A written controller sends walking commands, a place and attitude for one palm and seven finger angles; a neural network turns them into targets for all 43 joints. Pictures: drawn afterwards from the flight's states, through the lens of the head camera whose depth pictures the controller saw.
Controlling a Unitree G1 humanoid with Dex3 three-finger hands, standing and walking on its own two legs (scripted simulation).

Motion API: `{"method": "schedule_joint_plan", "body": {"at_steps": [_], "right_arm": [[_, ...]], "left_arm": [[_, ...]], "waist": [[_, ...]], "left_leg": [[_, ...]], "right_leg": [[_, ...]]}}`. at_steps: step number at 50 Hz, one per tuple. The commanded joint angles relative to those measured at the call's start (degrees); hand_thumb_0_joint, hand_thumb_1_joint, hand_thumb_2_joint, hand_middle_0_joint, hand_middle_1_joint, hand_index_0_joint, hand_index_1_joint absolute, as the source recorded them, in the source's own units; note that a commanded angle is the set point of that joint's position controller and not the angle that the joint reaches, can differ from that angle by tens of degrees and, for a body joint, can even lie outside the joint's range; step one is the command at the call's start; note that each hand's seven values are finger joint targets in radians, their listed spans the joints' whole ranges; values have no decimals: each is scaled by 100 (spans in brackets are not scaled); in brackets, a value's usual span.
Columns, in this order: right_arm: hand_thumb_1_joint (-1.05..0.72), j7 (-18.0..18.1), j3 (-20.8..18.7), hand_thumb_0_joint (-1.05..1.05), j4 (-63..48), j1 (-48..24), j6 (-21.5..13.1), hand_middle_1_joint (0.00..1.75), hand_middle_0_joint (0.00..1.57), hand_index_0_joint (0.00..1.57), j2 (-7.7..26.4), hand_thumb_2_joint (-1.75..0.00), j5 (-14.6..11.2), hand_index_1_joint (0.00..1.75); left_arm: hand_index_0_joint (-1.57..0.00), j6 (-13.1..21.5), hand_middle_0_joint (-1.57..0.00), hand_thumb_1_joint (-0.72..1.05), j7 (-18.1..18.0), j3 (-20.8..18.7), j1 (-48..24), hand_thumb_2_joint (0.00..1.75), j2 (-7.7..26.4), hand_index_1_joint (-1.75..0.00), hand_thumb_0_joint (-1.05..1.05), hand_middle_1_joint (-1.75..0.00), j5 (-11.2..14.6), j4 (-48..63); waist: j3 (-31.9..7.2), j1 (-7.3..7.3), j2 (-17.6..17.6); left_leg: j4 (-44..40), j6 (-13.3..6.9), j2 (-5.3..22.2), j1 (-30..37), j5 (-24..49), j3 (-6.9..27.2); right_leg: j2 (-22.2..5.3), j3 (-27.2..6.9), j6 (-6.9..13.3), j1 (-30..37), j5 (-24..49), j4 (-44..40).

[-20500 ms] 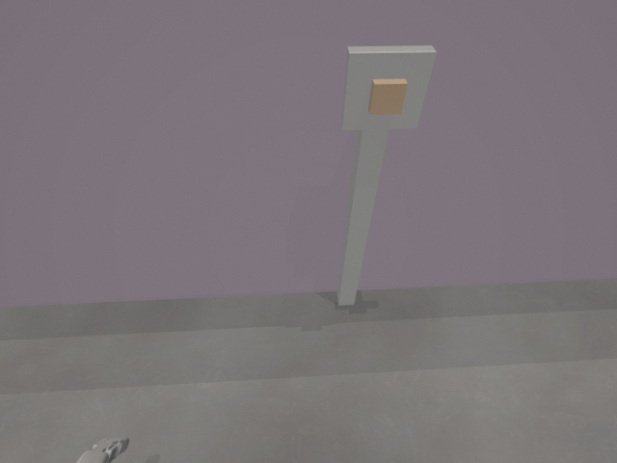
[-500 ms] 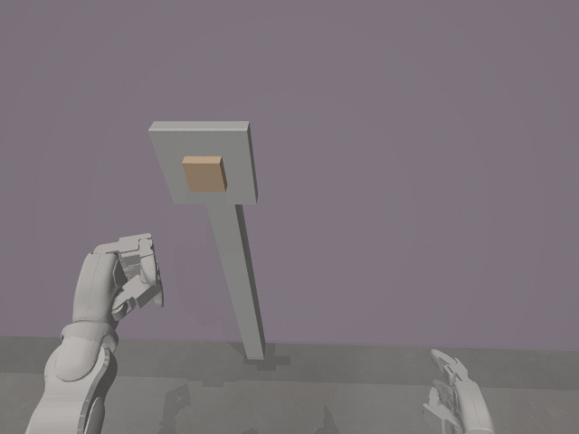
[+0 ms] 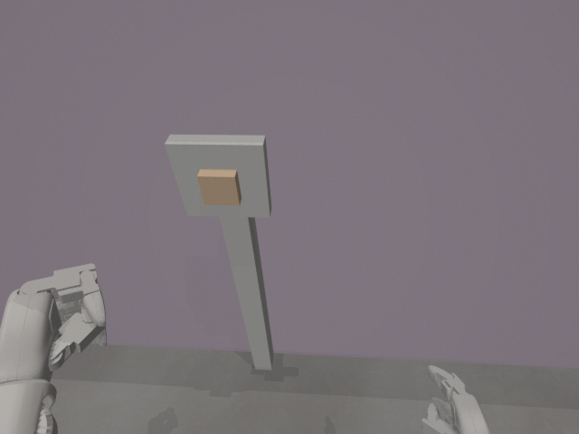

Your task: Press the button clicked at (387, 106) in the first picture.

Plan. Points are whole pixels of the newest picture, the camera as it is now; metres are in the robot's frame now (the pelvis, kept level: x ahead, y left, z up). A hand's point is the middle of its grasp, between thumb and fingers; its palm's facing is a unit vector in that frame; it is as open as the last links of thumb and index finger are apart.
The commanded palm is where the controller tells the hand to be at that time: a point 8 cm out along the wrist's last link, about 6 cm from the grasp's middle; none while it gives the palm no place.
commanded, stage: draw the hand back to the body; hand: left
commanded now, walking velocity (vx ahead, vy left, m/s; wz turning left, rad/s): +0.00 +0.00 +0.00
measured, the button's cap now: (220, 186) +0.48 +0.18 +0.09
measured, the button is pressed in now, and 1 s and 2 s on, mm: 0 0 0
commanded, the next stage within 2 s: step back with the hand held close in 0.36 s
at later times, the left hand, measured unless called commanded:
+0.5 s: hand (80, 331) +0.17 +0.23 +0.16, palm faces +0.39 -0.84 -0.36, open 3.1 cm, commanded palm +0.12 +0.28 +0.17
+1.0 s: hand (43, 353) +0.14 +0.26 +0.16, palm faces +0.29 -0.82 -0.50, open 3.1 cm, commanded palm +0.08 +0.30 +0.17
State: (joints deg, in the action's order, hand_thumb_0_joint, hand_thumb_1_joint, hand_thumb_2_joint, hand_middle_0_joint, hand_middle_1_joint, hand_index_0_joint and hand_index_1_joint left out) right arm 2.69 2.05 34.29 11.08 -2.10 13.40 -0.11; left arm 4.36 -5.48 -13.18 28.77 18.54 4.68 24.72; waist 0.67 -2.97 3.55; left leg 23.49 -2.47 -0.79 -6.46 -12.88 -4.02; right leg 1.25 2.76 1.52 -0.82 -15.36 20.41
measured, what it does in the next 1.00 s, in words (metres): shifts its weight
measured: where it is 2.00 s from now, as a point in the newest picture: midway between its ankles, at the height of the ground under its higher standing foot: outside the picture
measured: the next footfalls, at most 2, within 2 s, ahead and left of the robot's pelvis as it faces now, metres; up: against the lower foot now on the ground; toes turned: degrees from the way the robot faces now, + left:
right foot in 1.64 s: -0.25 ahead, -0.09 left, +0.00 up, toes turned -4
left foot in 1.96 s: -0.06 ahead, +0.11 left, +0.00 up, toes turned -5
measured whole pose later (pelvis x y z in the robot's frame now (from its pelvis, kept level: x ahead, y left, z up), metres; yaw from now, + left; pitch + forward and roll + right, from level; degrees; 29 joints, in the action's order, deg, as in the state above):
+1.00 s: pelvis -0.05 +0.02 -0.01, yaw -1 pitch +0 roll -1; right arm 3.3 0.0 29.3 9.9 0.9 13.1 -0.5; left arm 10.0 -7.0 -22.3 36.8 25.2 3.7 36.0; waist 2.2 -0.2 0.2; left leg 29.1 -4.6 -0.8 -19.3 -10.5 -5.8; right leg 0.6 1.5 -0.1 -15.3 -13.7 28.7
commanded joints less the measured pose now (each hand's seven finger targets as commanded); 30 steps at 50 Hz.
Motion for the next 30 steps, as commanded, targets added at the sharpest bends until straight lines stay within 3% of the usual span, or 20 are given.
{"method": "schedule_joint_plan", "body": {"at_steps": [1, 4, 8, 9, 10, 16, 18, 24, 25, 26, 28, 30], "right_arm": [[-90, 62, -256, 0, -984, -805, -409, 30, 20, 20, 568, -90, -42, 30], [-90, 58, -264, 0, -987, -785, -446, 30, 20, 20, 558, -90, -44, 30], [-90, 91, -290, 0, -940, -764, -411, 30, 20, 20, 592, -90, -42, 30], [-90, 104, -297, 0, -933, -767, -403, 30, 20, 20, 597, -90, -43, 30], [-90, 122, -301, 0, -922, -781, -406, 30, 20, 20, 602, -90, -31, 30], [-90, 163, -260, 0, -921, -800, -485, 30, 20, 20, 571, -90, -2, 30], [-90, 163, -252, 0, -928, -813, -529, 30, 20, 20, 561, -90, -2, 30], [-90, 150, -255, 0, -843, -828, -499, 30, 20, 20, 546, -90, -11, 30], [-90, 118, -207, 0, -1180, -718, -360, 30, 20, 20, 592, -90, -82, 30], [-90, 115, -277, 0, -1006, -799, -304, 30, 20, 20, 566, -90, -33, 30], [-90, 73, -315, 0, -1033, -752, -148, 30, 20, 20, 597, -90, -10, 30], [-90, 50, -369, 0, -1097, -781, -65, 30, 20, 20, 650, -90, -19, 30]], "left_arm": [[-130, 420, -130, 90, -115, -829, -225, 90, 1004, -150, 0, -150, -3, 1606], [-130, 438, -130, 90, -145, -975, 43, 90, 1039, -150, 0, -150, 12, 1656], [-130, 400, -130, 90, -120, -752, -66, 90, 775, -150, 0, -150, 4, 1302], [-130, 393, -130, 90, -124, -742, -113, 90, 772, -150, 0, -150, -1, 1255], [-130, 378, -130, 90, -124, -778, -120, 90, 809, -150, 0, -150, 1, 1182], [-130, 459, -130, 90, -193, -869, -349, 90, 1004, -150, 0, -150, -23, 1627], [-130, 468, -130, 90, -209, -878, -275, 90, 1001, -150, 0, -150, -22, 1701], [-130, 413, -130, 90, -180, -802, -205, 90, 857, -150, 0, -150, -14, 1278], [-130, 689, -130, 90, -223, -1835, -1142, 90, 1854, -150, 0, -150, -16, 1748], [-130, 733, -130, 90, -155, -1514, -559, 90, 1430, -150, 0, -150, -39, 1452], [-130, 653, -130, 90, -73, -1082, 182, 90, 937, -150, 0, -150, -70, 1041], [-130, 673, -130, 90, -43, -984, 364, 90, 847, -150, 0, -150, -78, 1161]], "waist": [[-504, -62, 231], [-403, -89, 48], [-55, -8, -284], [-10, 1, -230], [65, -15, -400], [-431, -77, 174], [-465, -94, 166], [-43, -47, -44], [536, 118, 96], [343, 114, -263], [95, 147, -596], [-213, 156, -446]], "left_leg": [[-149, 91, 261, 599, 1632, 488], [-167, 110, 273, 522, 1572, 539], [-250, 65, 270, 442, 1111, 520], [-252, 52, 262, 435, 1029, 501], [-274, 46, 259, 412, 904, 504], [-231, 51, 218, 534, 965, 530], [-199, 61, 211, 541, 1094, 525], [-267, 74, 222, 433, 956, 508], [-211, -18, 308, -29, 463, 658], [-36, -73, 325, -145, 447, 703], [76, -96, 352, 50, 767, 617], [88, -99, 388, 105, 1048, 528]], "right_leg": [[-116, -255, 3, -574, 1535, -239], [-84, -216, 8, -615, 1442, -244], [-81, -219, -18, -840, 1084, -371], [-92, -235, -23, -870, 1022, -392], [-74, -238, -29, -917, 896, -478], [-148, -330, 10, -620, 988, -426], [-142, -322, 14, -584, 1131, -393], [-107, -293, 7, -771, 975, -477], [-347, -720, -35, -1277, 964, -759], [-484, -863, -46, -1332, 1016, -776], [-546, -828, -153, -1350, 1324, -709], [-547, -737, -259, -1280, 1615, -555]]}}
